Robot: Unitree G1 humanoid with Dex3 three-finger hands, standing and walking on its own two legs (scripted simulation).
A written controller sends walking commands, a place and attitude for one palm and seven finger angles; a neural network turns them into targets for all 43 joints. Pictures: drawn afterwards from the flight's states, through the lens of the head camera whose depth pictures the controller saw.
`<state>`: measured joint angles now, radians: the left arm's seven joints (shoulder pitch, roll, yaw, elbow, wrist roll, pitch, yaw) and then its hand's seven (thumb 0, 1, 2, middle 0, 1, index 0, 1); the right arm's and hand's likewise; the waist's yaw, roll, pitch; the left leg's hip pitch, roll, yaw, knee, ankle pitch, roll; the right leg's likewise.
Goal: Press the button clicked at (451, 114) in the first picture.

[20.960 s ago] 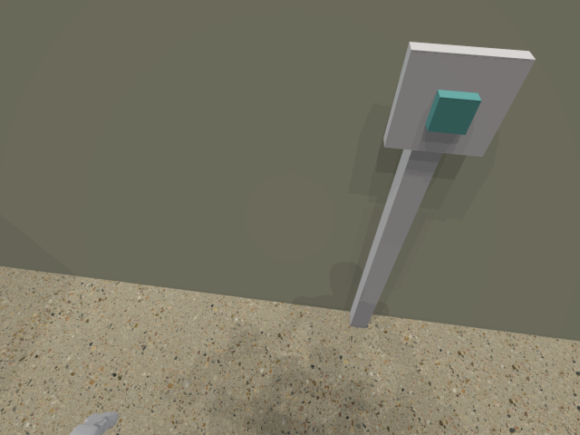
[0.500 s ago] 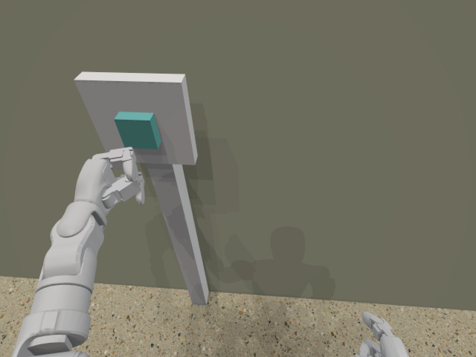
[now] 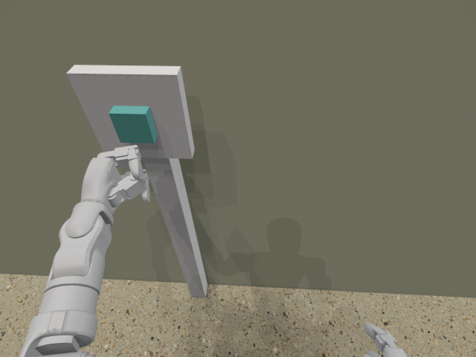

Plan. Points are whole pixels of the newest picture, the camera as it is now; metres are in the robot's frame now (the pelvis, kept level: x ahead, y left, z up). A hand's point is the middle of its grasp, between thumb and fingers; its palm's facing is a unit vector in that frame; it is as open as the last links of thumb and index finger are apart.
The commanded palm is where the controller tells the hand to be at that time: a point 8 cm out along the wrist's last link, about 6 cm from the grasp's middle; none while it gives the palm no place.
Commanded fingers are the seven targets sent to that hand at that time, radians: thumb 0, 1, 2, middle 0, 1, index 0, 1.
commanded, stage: aim a knuckle at the button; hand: left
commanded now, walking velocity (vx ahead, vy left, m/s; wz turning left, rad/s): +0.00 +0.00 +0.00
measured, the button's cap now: (135, 123) +0.47 +0.20 +0.17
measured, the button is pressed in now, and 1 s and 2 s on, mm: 0 0 13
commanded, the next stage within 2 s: press the button with the knuckle in 0.26 s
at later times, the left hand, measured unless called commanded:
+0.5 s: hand (140, 175) +0.37 +0.17 +0.14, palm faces +0.01 -1.00 -0.02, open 3.1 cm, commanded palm +0.34 +0.23 +0.14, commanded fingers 0.00 0.90 0.90 -1.30 -1.50 -1.30 -1.50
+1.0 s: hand (150, 157) +0.41 +0.17 +0.15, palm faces +0.00 -1.00 -0.01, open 3.1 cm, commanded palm +0.38 +0.22 +0.14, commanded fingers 0.00 0.90 0.90 -1.30 -1.50 -1.30 -1.50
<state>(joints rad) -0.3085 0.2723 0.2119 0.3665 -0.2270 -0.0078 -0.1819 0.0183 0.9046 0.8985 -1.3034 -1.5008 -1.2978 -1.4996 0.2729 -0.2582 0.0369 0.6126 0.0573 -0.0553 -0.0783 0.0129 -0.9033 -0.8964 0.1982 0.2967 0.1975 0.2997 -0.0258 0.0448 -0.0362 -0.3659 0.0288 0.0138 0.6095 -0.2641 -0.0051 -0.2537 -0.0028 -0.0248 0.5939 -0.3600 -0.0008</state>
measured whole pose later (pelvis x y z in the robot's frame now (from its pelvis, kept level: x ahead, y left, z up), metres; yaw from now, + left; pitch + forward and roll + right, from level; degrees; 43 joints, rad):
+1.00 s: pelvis +0.00 +0.00 +0.00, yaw +0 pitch +3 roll +0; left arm -0.50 0.31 0.24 0.57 -0.21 -0.02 -0.18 0.02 0.90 0.90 -1.30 -1.50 -1.30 -1.50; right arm 0.29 -0.26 0.03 0.64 0.05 -0.02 -0.07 0.01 -0.90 -0.90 0.20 0.30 0.20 0.30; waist -0.05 0.04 -0.05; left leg -0.40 0.04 0.01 0.62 -0.27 -0.01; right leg -0.29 0.00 -0.03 0.61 -0.37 -0.01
